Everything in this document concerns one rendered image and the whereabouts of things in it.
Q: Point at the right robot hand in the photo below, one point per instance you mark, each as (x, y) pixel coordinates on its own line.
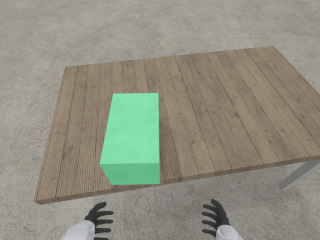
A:
(220, 217)

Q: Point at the carton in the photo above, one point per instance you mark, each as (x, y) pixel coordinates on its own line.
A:
(131, 148)

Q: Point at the left robot hand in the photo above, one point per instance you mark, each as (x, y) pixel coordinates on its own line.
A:
(93, 216)

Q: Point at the table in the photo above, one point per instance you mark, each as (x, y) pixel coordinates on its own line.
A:
(220, 113)

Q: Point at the right robot forearm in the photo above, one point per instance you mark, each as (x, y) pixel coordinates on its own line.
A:
(227, 232)

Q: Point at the left robot forearm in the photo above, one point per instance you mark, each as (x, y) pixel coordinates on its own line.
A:
(83, 230)

